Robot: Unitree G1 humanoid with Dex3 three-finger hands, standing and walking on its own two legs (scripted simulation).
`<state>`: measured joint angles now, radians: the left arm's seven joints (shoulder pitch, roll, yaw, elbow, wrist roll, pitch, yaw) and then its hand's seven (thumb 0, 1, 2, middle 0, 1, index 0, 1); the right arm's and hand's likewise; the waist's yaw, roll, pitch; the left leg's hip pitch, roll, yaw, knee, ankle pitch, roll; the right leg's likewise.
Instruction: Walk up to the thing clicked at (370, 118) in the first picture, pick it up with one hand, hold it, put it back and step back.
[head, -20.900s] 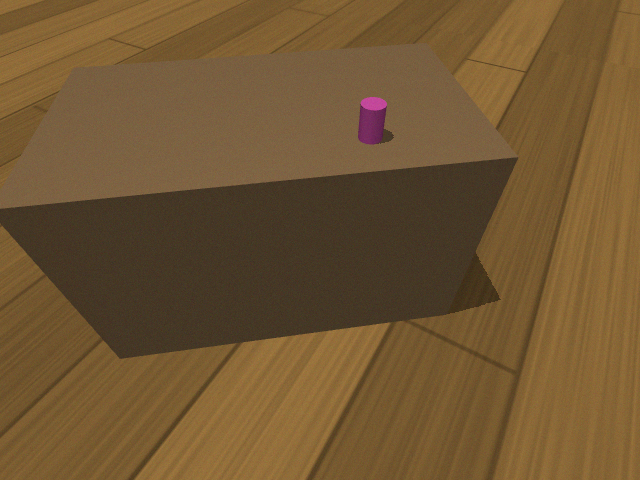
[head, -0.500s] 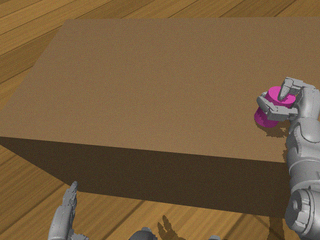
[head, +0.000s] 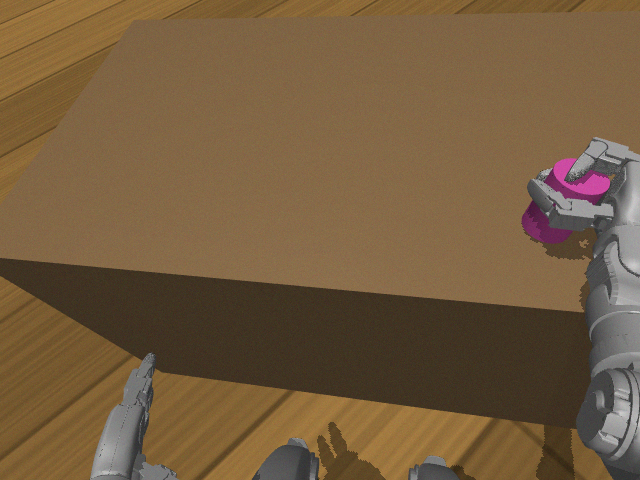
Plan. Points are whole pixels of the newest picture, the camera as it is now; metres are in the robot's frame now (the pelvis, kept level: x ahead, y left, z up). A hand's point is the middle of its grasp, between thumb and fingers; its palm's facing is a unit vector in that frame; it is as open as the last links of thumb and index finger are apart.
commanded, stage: open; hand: right
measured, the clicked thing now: (561, 202) +0.48 -0.22 +0.04
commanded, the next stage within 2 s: withdraw in 0.42 s
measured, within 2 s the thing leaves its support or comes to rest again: neither
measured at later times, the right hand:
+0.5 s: hand (563, 191) +0.49 -0.22 +0.06, palm faces +0.20 +0.98 +0.00, open 15.3 cm
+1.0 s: hand out of the picture +0.48 -0.28 +0.16, palm faces +0.23 +0.97 -0.02, open 17.4 cm
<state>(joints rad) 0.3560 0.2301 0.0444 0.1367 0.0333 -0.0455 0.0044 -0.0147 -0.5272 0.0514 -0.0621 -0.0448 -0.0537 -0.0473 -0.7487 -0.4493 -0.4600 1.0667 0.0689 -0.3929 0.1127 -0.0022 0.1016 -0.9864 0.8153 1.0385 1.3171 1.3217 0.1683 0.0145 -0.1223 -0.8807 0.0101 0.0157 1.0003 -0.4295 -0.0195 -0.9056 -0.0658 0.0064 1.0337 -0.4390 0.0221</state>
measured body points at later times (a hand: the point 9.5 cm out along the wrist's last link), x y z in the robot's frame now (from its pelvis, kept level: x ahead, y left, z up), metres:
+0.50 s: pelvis +0.00 -0.01 +0.00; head +0.10 -0.03 +0.43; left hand +0.15 +0.26 -0.02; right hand +0.47 -0.27 +0.06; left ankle +0.03 +0.13 -0.67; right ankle +0.03 -0.13 -0.67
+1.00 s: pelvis +0.02 +0.00 +0.03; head +0.09 -0.02 +0.47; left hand +0.18 +0.26 -0.02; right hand +0.46 -0.33 +0.17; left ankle +0.03 +0.13 -0.67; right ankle +0.03 -0.13 -0.67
